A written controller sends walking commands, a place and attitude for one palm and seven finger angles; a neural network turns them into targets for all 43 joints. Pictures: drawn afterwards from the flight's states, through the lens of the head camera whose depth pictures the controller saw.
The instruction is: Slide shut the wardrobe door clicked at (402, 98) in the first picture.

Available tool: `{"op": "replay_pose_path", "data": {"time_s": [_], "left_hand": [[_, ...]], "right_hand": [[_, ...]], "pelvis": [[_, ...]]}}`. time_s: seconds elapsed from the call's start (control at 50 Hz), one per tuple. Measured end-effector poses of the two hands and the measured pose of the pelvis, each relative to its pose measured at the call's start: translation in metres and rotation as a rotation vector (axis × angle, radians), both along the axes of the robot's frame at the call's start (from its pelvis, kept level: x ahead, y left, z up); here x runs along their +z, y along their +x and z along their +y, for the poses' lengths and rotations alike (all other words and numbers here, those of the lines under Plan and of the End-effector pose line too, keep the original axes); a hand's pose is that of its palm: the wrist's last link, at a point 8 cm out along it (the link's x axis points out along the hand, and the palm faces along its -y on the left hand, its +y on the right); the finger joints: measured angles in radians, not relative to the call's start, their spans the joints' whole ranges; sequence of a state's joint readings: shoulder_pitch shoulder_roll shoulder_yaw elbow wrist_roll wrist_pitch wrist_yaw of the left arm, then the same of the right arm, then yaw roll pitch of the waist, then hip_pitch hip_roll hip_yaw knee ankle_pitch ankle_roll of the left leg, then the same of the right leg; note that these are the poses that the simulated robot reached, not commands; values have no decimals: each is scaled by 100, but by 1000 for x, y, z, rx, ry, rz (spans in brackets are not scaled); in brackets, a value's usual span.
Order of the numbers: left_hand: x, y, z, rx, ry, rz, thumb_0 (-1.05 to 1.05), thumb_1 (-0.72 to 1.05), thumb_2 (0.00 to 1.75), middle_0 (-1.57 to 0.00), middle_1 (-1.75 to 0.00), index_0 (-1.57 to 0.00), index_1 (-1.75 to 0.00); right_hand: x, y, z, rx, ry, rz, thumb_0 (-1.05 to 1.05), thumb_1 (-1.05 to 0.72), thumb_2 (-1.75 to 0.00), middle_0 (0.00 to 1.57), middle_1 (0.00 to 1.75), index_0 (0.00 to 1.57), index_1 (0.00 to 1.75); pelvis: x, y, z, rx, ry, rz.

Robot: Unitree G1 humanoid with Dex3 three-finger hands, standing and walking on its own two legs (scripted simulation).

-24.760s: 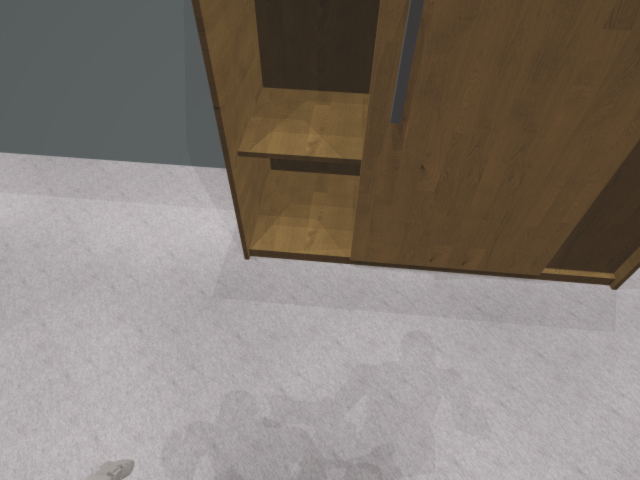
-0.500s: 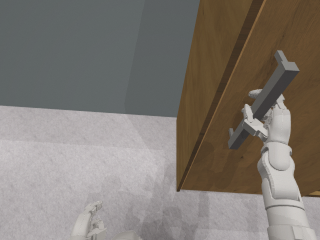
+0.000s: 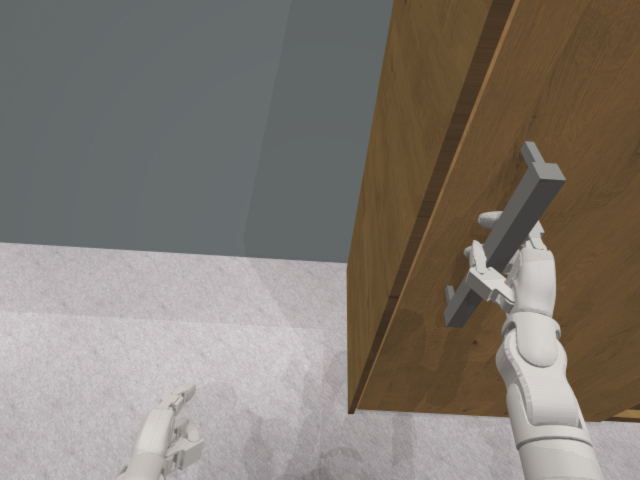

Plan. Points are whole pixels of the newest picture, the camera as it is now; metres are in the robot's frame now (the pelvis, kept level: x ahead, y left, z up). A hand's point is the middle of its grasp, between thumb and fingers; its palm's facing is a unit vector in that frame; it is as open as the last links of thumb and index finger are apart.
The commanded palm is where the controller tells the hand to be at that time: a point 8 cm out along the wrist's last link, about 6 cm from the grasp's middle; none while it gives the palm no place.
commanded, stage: stop walking and hold the door there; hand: right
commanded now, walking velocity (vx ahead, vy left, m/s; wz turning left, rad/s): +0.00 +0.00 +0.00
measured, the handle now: (485, 249) +0.39 -0.21 +0.08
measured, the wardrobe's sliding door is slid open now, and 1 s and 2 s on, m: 0.00 0.00 0.00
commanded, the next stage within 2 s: loosen the grip on the handle in 0.18 s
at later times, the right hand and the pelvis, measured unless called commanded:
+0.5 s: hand (483, 272) +0.34 -0.19 +0.10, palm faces +0.31 +0.95 -0.11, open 8.2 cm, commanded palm +0.30 -0.22 +0.10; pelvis -0.02 +0.01 -0.01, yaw -3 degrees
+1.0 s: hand (480, 274) +0.35 -0.19 +0.08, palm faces +0.27 +0.96 -0.11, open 14.4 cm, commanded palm +0.31 -0.24 +0.09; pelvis -0.01 +0.00 -0.01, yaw -3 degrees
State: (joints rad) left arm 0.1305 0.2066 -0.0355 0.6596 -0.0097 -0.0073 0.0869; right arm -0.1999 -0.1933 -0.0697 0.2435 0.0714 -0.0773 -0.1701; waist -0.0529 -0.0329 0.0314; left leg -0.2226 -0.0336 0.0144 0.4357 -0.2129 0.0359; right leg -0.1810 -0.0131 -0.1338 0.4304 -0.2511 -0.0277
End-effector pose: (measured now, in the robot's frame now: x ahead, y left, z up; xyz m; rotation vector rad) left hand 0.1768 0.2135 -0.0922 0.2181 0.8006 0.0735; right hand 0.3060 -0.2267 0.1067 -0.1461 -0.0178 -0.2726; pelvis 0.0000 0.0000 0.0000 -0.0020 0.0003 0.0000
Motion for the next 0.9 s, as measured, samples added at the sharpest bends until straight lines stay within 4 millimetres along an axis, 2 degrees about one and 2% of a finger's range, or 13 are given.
{"op": "replay_pose_path", "data": {"time_s": [0.18,0.3,0.32,0.4,0.46,0.62,0.72,0.8,0.9], "left_hand": [[2,-4,19,46,28,19,1,90,90,-20,-30,-20,-30],[2,-13,24,65,36,39,1,90,90,-20,-30,-20,-30],[3,-15,24,59,36,36,1,90,90,-20,-30,-20,-30],[9,-23,28,32,16,-27,1,90,90,-20,-30,-20,-30],[8,-30,32,25,3,-76,1,90,90,-20,-30,-20,-30],[-2,-65,44,53,18,-53,1,90,90,-20,-30,-20,-30],[-9,-80,47,69,35,9,2,90,90,-20,-30,-20,-30],[-12,-82,44,73,40,38,2,90,90,-20,-30,-20,-30],[-12,-71,34,56,41,39,2,90,90,-20,-30,-20,-30]], "right_hand": [[1,0,0,-4,-4,10,0,-72,-76,42,136,26,140],[2,2,-3,18,-29,15,-1,-69,-76,43,135,26,140],[3,5,-7,40,-58,20,-1,-66,-75,43,135,26,140],[-2,1,-14,20,76,37,-3,-55,-73,44,136,33,140],[-1,-3,-9,-19,61,34,-2,-44,-68,38,132,37,140],[-2,-2,-3,-27,-2,0,0,14,-40,38,133,33,137],[-4,3,-5,-8,2,-5,0,38,-28,37,130,33,132],[-10,8,-8,-1,7,10,-1,47,-24,34,125,32,127],[-14,8,-9,9,19,-7,-1,52,-21,32,122,31,122]], "pelvis": [[3,7,4,-5,2,6],[3,6,3,-3,6,4],[3,3,5,-5,3,7],[0,-9,10,-43,-13,19],[-4,-17,10,-46,-10,13],[-10,-29,15,-51,-7,18],[-11,-28,14,-51,0,28],[-10,-23,10,-49,4,38],[-10,-15,3,-45,4,50]]}}
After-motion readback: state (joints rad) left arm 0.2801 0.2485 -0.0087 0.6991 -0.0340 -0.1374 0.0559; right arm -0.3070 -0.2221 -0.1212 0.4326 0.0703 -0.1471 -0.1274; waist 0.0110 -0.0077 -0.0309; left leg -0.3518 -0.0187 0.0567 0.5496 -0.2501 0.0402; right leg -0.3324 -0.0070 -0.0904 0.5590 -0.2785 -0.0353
